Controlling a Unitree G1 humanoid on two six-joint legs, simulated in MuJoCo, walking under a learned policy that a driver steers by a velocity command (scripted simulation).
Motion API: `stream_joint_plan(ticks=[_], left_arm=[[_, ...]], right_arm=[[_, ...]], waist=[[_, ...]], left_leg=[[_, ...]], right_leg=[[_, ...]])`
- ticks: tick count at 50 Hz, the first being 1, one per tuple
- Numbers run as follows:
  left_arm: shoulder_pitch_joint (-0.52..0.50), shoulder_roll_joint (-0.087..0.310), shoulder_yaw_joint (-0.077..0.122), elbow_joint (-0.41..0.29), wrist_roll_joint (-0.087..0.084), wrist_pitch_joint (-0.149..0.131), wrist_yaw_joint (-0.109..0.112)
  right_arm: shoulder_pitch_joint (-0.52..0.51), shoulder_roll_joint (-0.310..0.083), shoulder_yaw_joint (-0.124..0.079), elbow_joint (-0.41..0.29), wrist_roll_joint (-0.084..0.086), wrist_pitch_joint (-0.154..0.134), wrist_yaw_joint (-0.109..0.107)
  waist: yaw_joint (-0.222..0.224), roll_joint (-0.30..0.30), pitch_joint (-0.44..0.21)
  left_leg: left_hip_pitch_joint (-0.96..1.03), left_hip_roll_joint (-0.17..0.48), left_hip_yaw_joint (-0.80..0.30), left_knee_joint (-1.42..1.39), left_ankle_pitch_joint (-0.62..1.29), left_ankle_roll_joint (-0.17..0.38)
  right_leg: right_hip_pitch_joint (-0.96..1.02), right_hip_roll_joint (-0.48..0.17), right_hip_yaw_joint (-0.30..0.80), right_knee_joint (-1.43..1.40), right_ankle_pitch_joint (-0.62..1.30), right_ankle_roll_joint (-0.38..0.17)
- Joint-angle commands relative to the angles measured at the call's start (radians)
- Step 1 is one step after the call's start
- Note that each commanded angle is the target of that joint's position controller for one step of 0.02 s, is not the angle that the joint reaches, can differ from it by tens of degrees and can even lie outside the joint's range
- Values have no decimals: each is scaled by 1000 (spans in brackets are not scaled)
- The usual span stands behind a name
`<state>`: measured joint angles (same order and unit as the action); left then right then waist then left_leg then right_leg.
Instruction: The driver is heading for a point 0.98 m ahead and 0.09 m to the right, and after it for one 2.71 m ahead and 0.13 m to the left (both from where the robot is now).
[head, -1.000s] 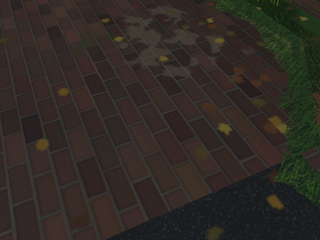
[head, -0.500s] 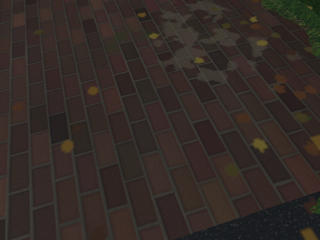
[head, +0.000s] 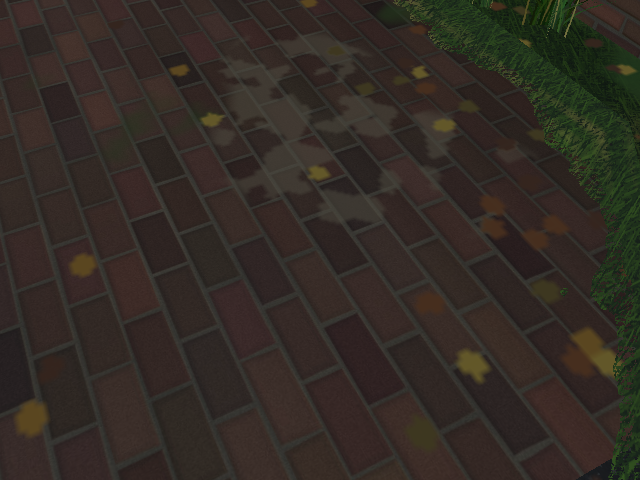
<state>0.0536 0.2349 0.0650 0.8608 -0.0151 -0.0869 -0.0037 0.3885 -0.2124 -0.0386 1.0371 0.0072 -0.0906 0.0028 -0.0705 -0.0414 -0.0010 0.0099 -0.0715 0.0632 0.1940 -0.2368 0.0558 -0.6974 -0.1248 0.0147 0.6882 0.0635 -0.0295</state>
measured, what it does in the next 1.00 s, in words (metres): walks ahead: right foot, then left foot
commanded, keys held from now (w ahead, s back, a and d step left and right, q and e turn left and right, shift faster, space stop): w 0.90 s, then w+e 0.10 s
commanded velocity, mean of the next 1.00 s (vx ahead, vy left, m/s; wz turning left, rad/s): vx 0.50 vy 0.00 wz -0.01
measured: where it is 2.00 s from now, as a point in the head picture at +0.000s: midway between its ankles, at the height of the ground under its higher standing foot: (331, 282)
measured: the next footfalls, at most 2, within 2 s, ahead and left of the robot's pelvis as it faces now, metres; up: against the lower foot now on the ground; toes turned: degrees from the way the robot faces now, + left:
right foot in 0.16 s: +0.29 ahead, -0.14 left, +0.00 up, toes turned -3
left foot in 0.72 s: +0.59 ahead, +0.11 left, +0.00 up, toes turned +3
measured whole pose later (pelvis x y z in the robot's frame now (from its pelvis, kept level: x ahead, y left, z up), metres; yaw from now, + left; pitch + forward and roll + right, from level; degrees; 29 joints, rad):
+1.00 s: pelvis +0.56 +0.03 +0.00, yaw -1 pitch +1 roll +1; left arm 0.15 0.27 0.08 0.91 -0.02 -0.07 0.01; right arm 0.32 -0.22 -0.06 1.01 -0.01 -0.10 0.01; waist -0.04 -0.05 0.00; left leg -0.12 -0.06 0.08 0.26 -0.17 0.07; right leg -0.69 -0.13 0.04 0.97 -0.11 -0.03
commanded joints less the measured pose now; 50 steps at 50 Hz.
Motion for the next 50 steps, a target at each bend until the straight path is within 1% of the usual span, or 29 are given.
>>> stream_joint_plan(ticks=[1, 3, 5, 6, 7, 8, 9, 10, 11, 12, 13, 14, 16, 19, 21, 25, 31, 34, 35, 36, 37, 38, 39, 40, 41, 43, 45, 47, 50], left_arm=[[-129, 36, -6, -85, -7, -13, -19], [-166, 48, -7, -109, -8, -18, -32], [-135, 74, 1, -112, -9, -23, -40], [-71, 100, 13, -99, -8, -24, -39], [76, 138, 36, -54, -6, -24, -35], [276, 201, 59, -3, 2, -23, -27], [413, 303, 83, 26, 22, -20, -24], [415, 225, 57, 29, 16, -17, -25], [312, 170, 38, 14, 7, -18, -24], [212, 132, 25, -11, 6, -18, -22], [149, 102, 15, -17, 12, -20, -27], [119, 80, 7, -16, 20, -25, -31], [133, 81, 8, 3, 22, -31, -34], [188, 126, 17, 31, 23, -34, -17], [227, 132, 18, 45, 20, -28, -4], [288, 145, 19, 70, 10, -22, 8], [366, 159, 29, 121, -2, -1, 15], [331, 181, 39, 120, -6, 12, 20], [308, 173, 36, 115, -6, 17, 20], [304, 142, 22, 103, 2, 20, 20], [396, 53, -6, 81, 16, 7, 12], [409, 24, -18, 90, 3, -19, 6], [326, 122, 6, 74, -25, -39, 1], [246, 142, 10, 50, -35, -46, 2], [208, 137, 14, 44, -24, -43, 10], [233, 108, 22, 52, -7, -15, 18], [245, 75, 20, 53, -4, 4, 21], [194, 79, 23, 36, -3, 13, 21], [117, 70, 23, 12, -3, 14, 12]], right_arm=[[39, -167, -32, -25, 10, -4, -8], [58, -173, -37, -12, 11, 6, -12], [42, -188, -44, -13, 11, 15, -14], [23, -199, -47, -17, 10, 19, -14], [0, -189, -43, -24, 7, 25, -13], [-13, -162, -30, -45, -4, 25, -12], [108, -39, 8, -56, -5, 6, 0], [94, -68, 4, -38, 11, -22, 8], [-10, -154, -20, -70, 38, -38, 11], [-83, -164, -22, -89, 44, -41, 6], [-115, -152, -28, -92, 31, -35, -3], [-97, -137, -35, -87, 19, -19, -9], [-56, -88, -32, -73, 13, 9, -13], [-142, -99, -40, -106, 5, 21, -18], [-218, -101, -43, -129, -3, 18, -15], [-352, -81, -35, -165, 2, 10, -2], [-488, -89, -24, -222, 14, -3, 28], [-405, -132, -40, -212, 16, -14, 37], [-285, -162, -59, -175, 13, -16, 34], [-97, -222, -86, -118, 8, -16, 26], [58, -328, -111, -92, -12, -12, 18], [77, -289, -95, -81, 0, -8, 23], [0, -223, -73, -93, 8, -12, 24], [-87, -177, -60, -118, 5, -13, 22], [-165, -146, -49, -131, -3, -14, 25], [-211, -105, -35, -129, -18, -20, 30], [-177, -125, -39, -109, -14, -24, 26], [-147, -158, -47, -95, -18, -27, 11], [-114, -160, -45, -81, -20, -24, -6]], waist=[[-3, 84, 109], [-1, 88, 112], [32, 108, 80], [71, 129, 32], [148, 129, -53], [223, 90, -189], [192, -151, -369], [195, -181, -436], [180, -135, -264], [150, -55, -156], [115, 4, -80], [75, -10, -49], [46, -25, -32], [50, -13, 19], [68, -10, 35], [106, -15, 59], [138, -19, 102], [76, -49, 49], [11, -46, -21], [-61, -10, -145], [-50, 202, -311], [-41, 329, -399], [-41, 247, -271], [-21, 185, -169], [13, 109, -90], [71, 128, -40], [86, 121, -17], [82, 98, 10], [62, 93, 27]], left_leg=[[-28, 292, -126, -57, 297, 142], [53, 325, -134, -15, 339, 134], [95, 338, -128, 54, 485, 116], [96, 328, -115, 131, 656, 104], [60, 284, -80, 300, 787, 82], [-124, 231, -45, 565, 660, 49], [-543, 56, -15, 993, 155, -27], [-677, 20, -173, 1146, -313, -16], [-767, 88, -179, 1197, -272, 4], [-753, 145, -148, 1158, -176, 12], [-707, 182, -130, 1086, -110, 9], [-636, 214, -138, 1023, -65, 10], [-568, 224, -127, 967, -29, 1], [-661, 236, -123, 834, 90, -24], [-714, 234, -121, 718, 199, -36], [-689, 195, -87, 499, 349, -41], [-707, 167, -78, 351, 260, -14], [-541, 120, -37, 313, 154, 25], [-371, 81, -3, 294, 155, 47], [-91, 119, -49, 322, 173, 87], [309, 382, -449, 302, 103, 222], [415, 481, -806, 117, -33, 302], [316, 443, -705, 100, -101, 247], [176, 408, -557, 89, -65, 205], [17, 369, -446, 54, 15, 182], [-150, 311, -329, -7, 99, 159], [-196, 298, -270, -48, 172, 175], [-176, 304, -213, -71, 244, 175], [-135, 286, -118, -82, 302, 143]], right_leg=[[1, 29, -21, -103, 27, -9], [-12, 37, -18, -140, -32, -28], [73, 65, -36, -170, -108, -54], [187, 99, -64, -175, -134, -71], [386, 134, -90, -191, -122, -99], [706, 42, 12, -151, -83, -153], [1123, -233, 485, -212, -239, -323], [1155, -288, 741, -370, -303, -343], [1019, -249, 588, -384, -317, -277], [845, -209, 436, -409, -250, -240], [689, -167, 333, -447, -177, -217], [589, -127, 258, -483, -150, -195], [501, -100, 194, -535, -124, -201], [498, -97, 141, -580, -86, -215], [534, -91, 118, -590, -77, -203], [570, -68, 57, -596, -90, -172], [736, -134, 55, -523, -69, -161], [767, -145, 48, -410, 163, -133], [743, -105, 11, -269, 328, -111], [617, -45, -34, -33, 306, -76], [247, 87, -78, 370, -79, -6], [36, 189, 41, 584, -630, 11], [-70, 121, 105, 675, -603, -13], [-87, 63, 75, 658, -514, -32], [-43, 16, 52, 590, -425, -32], [75, -29, 58, 491, -339, -30], [89, -38, 46, 433, -303, -18], [18, -41, 49, 350, -214, 0], [-30, -25, 57, 201, -51, 6]])
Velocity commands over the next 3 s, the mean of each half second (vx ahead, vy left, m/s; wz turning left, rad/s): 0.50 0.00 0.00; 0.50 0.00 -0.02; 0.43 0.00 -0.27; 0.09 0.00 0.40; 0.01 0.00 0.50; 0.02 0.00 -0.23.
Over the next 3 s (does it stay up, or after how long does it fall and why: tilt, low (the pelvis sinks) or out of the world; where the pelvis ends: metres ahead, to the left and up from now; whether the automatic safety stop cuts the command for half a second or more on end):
stays up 0.99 -0.10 -0.02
